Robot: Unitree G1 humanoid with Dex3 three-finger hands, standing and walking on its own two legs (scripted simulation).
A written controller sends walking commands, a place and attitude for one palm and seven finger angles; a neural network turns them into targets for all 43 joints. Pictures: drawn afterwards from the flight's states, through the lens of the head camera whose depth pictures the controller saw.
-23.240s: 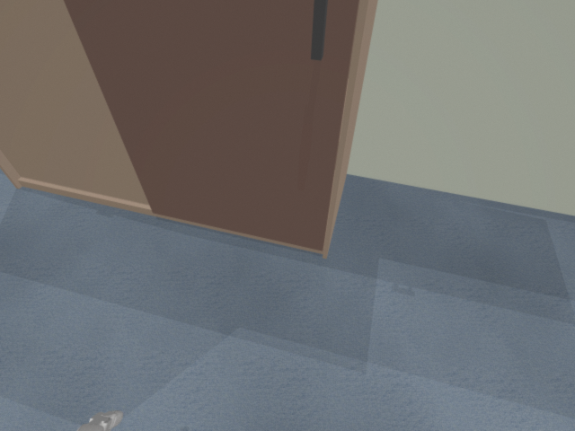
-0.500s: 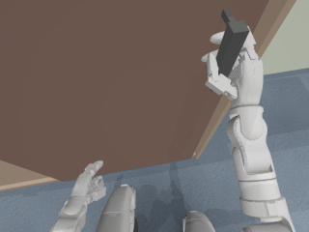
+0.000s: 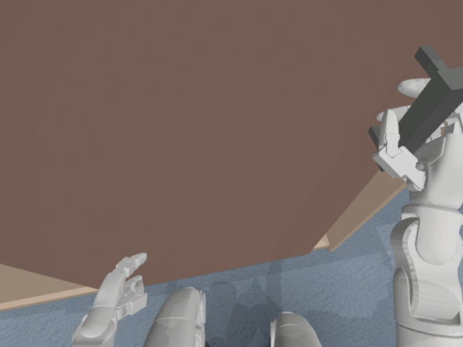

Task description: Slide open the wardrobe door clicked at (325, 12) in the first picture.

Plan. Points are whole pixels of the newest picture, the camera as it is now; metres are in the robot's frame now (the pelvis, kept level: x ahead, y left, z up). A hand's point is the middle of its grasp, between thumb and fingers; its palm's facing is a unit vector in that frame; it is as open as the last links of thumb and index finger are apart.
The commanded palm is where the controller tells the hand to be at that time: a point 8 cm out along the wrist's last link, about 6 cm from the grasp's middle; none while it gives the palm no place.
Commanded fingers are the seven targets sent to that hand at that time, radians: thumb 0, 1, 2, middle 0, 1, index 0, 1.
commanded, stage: step sideways, sliding the door along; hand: right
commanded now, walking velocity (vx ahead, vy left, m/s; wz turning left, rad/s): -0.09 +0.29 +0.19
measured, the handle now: (405, 114) +0.36 -0.22 +0.19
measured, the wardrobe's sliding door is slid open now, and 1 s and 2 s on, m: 0.09 0.41 0.63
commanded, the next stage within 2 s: none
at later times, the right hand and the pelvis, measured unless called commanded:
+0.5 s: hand (271, 169) +0.30 -0.06 +0.17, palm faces +0.28 +0.96 -0.03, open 6.3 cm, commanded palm +0.26 -0.04 +0.15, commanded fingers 0.00 -0.90 -0.90 0.45 1.40 0.45 1.40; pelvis -0.04 +0.11 -0.02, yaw +5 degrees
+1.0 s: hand (117, 205) +0.27 +0.11 +0.17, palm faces -0.02 +1.00 -0.02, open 5.9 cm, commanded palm +0.24 +0.11 +0.15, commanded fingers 0.00 -0.90 -0.90 0.45 1.40 0.45 1.40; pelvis -0.09 +0.21 -0.01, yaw +7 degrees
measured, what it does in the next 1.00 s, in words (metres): steps to the left: left foot, then right foot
